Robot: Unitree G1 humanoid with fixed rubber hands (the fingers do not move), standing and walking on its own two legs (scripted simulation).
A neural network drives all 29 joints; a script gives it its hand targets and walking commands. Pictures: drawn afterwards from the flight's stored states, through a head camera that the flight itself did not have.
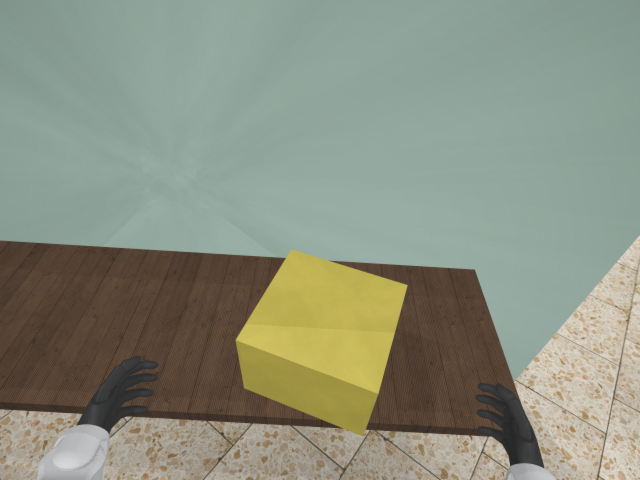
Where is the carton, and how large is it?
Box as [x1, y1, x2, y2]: [236, 249, 407, 435]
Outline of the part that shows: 291,249 236,338 236,345 244,387 363,435 378,393 407,285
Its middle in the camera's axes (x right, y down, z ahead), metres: +0.01 +0.16 +0.65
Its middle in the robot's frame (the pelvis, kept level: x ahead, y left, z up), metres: +0.38 -0.01 -0.09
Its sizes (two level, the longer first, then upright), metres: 0.212 0.201 0.151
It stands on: a table, 0.60 m high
